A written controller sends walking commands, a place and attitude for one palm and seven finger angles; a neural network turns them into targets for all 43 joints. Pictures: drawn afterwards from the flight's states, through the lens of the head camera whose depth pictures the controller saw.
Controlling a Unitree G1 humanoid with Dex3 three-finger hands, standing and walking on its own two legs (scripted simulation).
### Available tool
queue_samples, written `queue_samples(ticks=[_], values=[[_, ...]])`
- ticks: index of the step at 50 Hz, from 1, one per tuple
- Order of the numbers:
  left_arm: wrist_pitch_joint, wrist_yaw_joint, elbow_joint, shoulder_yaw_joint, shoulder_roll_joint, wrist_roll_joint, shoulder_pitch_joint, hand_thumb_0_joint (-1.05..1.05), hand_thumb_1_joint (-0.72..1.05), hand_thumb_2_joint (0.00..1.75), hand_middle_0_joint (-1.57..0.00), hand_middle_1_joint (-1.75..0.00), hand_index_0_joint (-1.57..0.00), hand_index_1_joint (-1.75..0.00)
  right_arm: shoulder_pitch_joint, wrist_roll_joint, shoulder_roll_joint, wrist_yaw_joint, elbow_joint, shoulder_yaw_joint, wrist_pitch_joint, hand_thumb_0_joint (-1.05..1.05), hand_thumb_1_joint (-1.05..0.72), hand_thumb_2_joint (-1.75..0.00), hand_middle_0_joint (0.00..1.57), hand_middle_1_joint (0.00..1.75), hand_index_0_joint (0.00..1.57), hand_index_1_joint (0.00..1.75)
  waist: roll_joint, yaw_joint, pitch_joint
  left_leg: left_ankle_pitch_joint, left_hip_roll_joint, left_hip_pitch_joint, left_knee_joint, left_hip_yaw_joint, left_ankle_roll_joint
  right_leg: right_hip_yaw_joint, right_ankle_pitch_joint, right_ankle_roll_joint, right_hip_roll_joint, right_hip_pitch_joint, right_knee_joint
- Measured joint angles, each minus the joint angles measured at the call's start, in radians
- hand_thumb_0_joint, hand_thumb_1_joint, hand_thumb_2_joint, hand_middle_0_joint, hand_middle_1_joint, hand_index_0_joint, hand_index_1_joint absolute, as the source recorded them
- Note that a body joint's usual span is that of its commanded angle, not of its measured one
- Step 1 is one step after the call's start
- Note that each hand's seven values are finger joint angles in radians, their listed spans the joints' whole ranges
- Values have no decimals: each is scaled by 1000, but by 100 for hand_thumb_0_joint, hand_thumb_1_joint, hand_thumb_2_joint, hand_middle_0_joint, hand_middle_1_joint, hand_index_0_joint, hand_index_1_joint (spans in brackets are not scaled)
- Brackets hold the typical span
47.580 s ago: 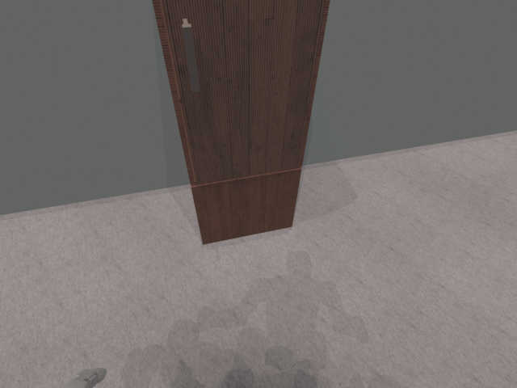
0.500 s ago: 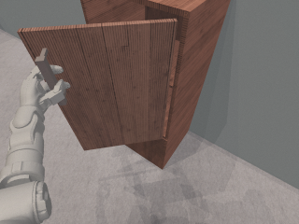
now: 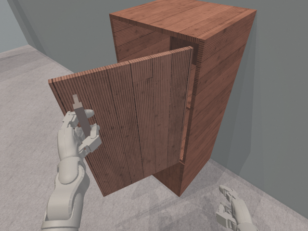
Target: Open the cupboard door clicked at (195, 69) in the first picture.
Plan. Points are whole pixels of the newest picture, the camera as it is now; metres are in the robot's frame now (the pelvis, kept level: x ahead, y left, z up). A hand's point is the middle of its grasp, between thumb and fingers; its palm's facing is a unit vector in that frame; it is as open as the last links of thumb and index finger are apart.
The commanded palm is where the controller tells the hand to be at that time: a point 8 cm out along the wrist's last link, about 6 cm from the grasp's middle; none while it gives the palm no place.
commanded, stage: pull the door open along its arc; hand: left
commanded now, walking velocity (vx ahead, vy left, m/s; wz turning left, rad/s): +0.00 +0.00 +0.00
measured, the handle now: (85, 123) +0.35 +0.21 +0.13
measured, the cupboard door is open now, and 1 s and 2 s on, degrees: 68 85 84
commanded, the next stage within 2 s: open thumb and fingers to let go in 0.36 s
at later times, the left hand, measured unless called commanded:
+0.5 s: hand (123, 163) +0.23 +0.09 +0.13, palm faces +0.42 -0.91 +0.00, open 6.1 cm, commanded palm +0.19 +0.13 +0.13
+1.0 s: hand (116, 160) +0.23 +0.10 +0.14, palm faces +0.41 -0.91 +0.04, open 12.7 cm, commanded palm +0.19 +0.14 +0.13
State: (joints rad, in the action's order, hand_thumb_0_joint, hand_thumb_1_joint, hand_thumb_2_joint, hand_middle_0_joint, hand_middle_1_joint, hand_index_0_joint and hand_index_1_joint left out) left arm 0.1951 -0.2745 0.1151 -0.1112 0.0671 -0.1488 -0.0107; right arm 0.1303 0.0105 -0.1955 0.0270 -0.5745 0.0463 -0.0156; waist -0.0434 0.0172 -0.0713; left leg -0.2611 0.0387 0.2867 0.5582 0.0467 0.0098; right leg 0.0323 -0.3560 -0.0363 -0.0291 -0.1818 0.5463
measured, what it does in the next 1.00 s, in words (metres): stands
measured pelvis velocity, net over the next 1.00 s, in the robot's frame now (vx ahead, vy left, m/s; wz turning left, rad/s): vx -0.02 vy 0.00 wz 0.05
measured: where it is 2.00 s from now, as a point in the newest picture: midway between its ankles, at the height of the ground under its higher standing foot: outside the picture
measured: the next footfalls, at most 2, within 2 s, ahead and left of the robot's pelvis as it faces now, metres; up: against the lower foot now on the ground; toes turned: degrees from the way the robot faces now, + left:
none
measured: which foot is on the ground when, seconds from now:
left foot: down 0.00-1.00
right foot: down 0.00-1.00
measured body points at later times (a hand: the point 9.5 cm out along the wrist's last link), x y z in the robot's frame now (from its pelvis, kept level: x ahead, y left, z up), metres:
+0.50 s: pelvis +0.00 -0.02 +0.00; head -0.03 -0.06 +0.44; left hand +0.20 +0.13 +0.13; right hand +0.20 -0.22 -0.09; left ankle +0.02 +0.13 -0.73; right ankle -0.04 -0.09 -0.73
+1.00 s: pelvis -0.02 +0.00 +0.00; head -0.05 -0.03 +0.45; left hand +0.21 +0.15 +0.14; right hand +0.21 -0.19 -0.08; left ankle +0.02 +0.13 -0.73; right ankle -0.04 -0.09 -0.73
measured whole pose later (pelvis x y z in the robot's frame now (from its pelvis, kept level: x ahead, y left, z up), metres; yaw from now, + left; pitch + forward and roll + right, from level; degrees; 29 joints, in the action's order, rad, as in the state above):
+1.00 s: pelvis -0.02 +0.00 +0.00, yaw +3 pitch -6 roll +0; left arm 0.21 -0.48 0.32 0.24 -0.07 0.02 -0.19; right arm 0.09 -0.04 -0.18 0.02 -0.62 0.04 -0.08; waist -0.06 0.05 0.00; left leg -0.24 0.03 0.22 0.55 -0.01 0.01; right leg 0.08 -0.34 -0.04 -0.02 -0.09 0.52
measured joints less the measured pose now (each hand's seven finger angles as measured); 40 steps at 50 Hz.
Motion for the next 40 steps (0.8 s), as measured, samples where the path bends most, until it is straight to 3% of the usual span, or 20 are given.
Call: queue_samples(ticks=[9, 19, 23, 27, 32, 40], values=[[43, -122, 147, 109, -72, 59, -130, 2, 70, 77, -33, -130, -34, -132, 8, -31, -4, -2, -20, -2, -45, 1, -90, -89, 20, 30, 20, 30, -11, 6, 17, 3, 2, -53, -20, -22, 15, 22, -4, -15, -6, 62, -23], [22, -164, 331, 286, -141, 130, -336, 3, 70, 75, -31, -132, -34, -133, 34, -43, -14, -27, -22, -28, -54, 1, -90, -89, 20, 30, 20, 30, -22, 8, 33, -7, 1, -56, -3, -35, 20, 34, -22, -23, -5, 66, -1], [15, -191, 351, 349, -120, 160, -359, 2, 70, 76, -33, -133, -33, -133, 25, -48, -11, -29, -22, -29, -53, 1, -90, -89, 20, 30, 20, 30, -28, 6, 42, -13, -1, -50, 15, -43, 19, 42, -32, -25, -5, 64, 18], [6, -218, 278, 347, -115, 159, -278, 2, 70, 78, -35, -133, -34, -133, 1, -53, -6, -9, -43, -20, -55, 1, -90, -89, 20, 30, 20, 30, -32, 11, 57, -10, -3, -51, 23, -59, 12, 58, -30, -27, -5, 75, 16], [4, -205, 220, 311, -121, 140, -219, 2, 62, 77, -37, -132, -37, -132, -17, -54, 12, 3, -52, -10, -61, 1, -90, -89, 20, 30, 20, 30, -22, 25, 56, 7, -1, -65, -2, -59, 15, 57, -14, -29, -7, 86, -5], [10, -196, 228, 312, -132, 150, -228, 1, 26, 62, -36, -128, -36, -128, -29, -54, 13, -4, -37, -6, -67, 1, -90, -89, 20, 30, 20, 30, -25, 33, 57, 15, -6, -75, -11, -56, 16, 54, -4, -20, -2, 97, -16]])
